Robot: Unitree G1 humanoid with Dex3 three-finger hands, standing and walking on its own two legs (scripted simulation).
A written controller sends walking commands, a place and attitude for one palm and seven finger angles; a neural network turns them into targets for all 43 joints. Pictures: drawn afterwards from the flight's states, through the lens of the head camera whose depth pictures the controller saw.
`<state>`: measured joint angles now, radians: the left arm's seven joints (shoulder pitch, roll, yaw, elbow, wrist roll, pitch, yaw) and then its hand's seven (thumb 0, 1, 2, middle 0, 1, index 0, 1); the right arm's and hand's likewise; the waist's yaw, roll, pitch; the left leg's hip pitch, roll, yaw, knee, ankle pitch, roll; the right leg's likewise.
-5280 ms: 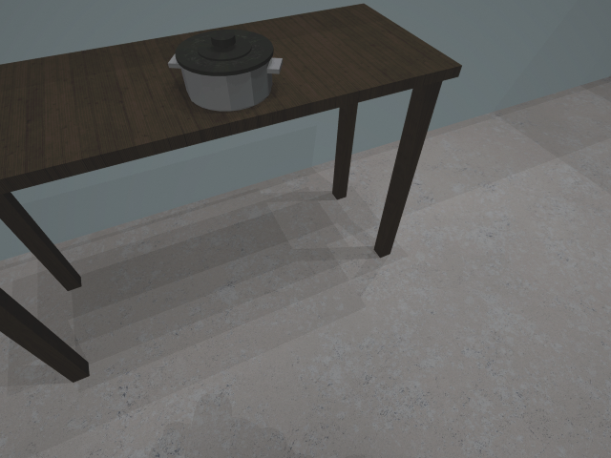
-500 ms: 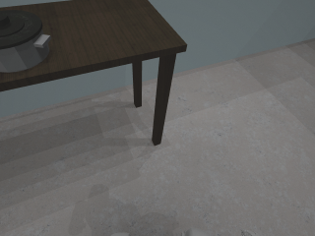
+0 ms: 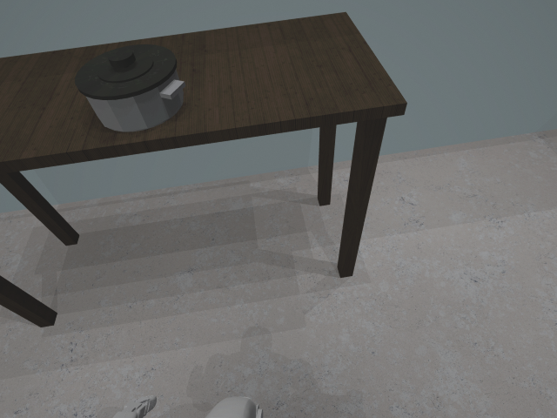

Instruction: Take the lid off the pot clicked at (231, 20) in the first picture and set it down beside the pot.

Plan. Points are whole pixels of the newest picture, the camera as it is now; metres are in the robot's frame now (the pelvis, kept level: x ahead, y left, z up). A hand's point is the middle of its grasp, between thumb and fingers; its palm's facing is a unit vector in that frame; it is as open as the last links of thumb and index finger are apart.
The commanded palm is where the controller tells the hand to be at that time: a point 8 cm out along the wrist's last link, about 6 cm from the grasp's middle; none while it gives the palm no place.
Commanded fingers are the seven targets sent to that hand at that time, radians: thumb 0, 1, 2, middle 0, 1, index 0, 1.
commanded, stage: turn to face it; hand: left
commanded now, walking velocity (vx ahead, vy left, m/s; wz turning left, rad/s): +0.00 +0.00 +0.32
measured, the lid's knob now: (121, 58) +0.73 +0.33 +0.15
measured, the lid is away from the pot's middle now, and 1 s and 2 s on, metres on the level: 0.00 0.00 0.00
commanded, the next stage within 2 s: take the last steps up to it in 0.20 s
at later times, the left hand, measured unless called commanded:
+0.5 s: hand out of the picture -0.01 +0.25 -0.16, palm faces +0.20 -0.95 -0.26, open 7.4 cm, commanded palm none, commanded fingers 0.00 0.90 0.90 -0.20 -0.30 -0.20 -0.30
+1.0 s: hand out of the picture +0.00 +0.18 -0.16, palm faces +0.35 -0.92 -0.16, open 7.4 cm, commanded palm none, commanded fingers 0.00 0.90 0.90 -0.20 -0.30 -0.20 -0.30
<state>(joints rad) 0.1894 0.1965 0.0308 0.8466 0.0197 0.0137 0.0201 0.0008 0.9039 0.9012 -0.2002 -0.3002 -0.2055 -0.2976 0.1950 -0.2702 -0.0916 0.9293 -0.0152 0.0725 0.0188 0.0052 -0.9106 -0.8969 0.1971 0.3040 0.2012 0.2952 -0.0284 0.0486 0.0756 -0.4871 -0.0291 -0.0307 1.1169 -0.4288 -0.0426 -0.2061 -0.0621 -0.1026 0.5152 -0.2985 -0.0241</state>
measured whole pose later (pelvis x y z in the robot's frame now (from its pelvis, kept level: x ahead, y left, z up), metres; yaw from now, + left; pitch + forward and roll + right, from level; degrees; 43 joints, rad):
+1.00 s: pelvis +0.13 +0.07 +0.00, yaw +14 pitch +0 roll +1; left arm 0.48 0.09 0.02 1.13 0.03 -0.06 0.01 0.00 0.90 0.90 -0.20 -0.30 -0.21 -0.30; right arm 0.18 -0.19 -0.05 1.03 -0.02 0.00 0.03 0.01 -0.91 -0.90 0.19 0.30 0.20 0.29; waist 0.06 0.01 0.05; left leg -0.50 0.07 0.09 0.71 -0.19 0.01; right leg 0.04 -0.07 -0.14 0.31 -0.35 0.03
